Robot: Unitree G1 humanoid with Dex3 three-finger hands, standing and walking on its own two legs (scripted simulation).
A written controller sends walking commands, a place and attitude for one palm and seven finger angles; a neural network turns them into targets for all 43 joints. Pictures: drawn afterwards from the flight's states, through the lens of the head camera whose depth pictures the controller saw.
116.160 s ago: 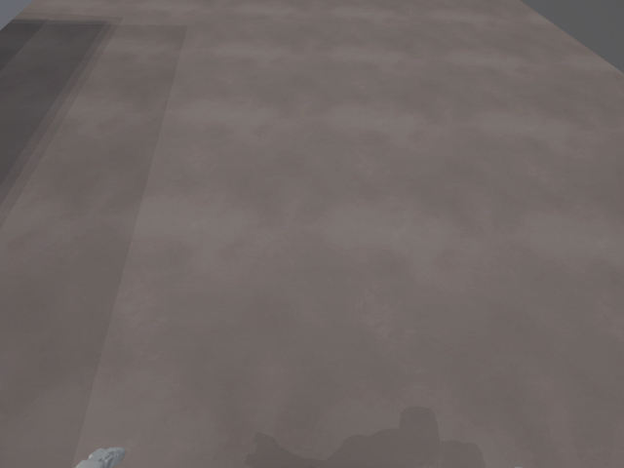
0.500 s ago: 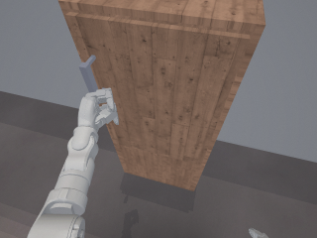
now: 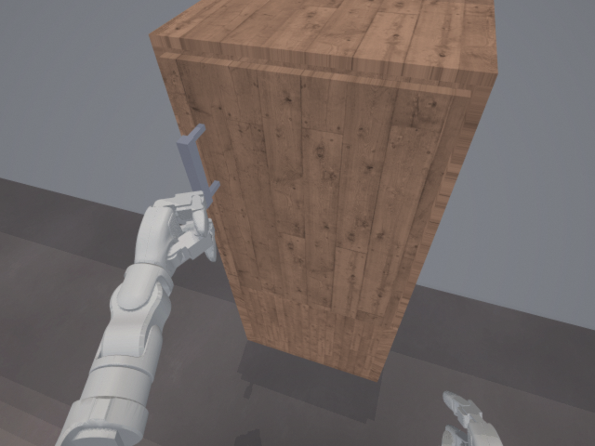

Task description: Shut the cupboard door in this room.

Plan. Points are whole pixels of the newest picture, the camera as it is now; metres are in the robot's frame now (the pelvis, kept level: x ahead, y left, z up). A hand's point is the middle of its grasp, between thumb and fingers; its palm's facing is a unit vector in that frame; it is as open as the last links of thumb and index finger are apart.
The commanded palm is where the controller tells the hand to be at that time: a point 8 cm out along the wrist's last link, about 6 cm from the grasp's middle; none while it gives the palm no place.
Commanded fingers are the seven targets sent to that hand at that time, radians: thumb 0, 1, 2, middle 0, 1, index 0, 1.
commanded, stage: draw the hand back to the body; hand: left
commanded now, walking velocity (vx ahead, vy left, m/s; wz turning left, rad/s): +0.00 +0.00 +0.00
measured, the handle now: (202, 167) +0.53 +0.19 +0.09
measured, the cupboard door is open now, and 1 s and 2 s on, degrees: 0 0 0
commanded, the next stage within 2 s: step back with the hand held close in 1.36 s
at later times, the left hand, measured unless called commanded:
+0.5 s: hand (121, 287) +0.26 +0.21 +0.14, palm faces +0.24 -0.94 -0.24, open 3.1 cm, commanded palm +0.22 +0.26 +0.16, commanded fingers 0.00 0.90 0.90 -0.83 -0.99 -0.83 -0.99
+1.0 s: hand out of the picture +0.20 +0.28 +0.18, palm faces +0.47 -0.78 -0.41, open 6.2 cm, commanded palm +0.15 +0.32 +0.20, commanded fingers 0.00 0.90 0.90 -0.20 -0.30 -0.20 -0.30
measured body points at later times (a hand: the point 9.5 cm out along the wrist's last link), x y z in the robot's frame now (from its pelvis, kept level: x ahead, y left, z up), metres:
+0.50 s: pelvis -0.01 +0.01 +0.02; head -0.02 -0.02 +0.47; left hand +0.24 +0.26 +0.15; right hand +0.19 -0.22 -0.06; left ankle -0.01 +0.12 -0.72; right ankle +0.01 -0.11 -0.72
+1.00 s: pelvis +0.01 +0.02 +0.03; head -0.01 -0.01 +0.47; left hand +0.17 +0.32 +0.20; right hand +0.20 -0.20 -0.06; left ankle -0.01 +0.12 -0.72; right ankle +0.01 -0.11 -0.72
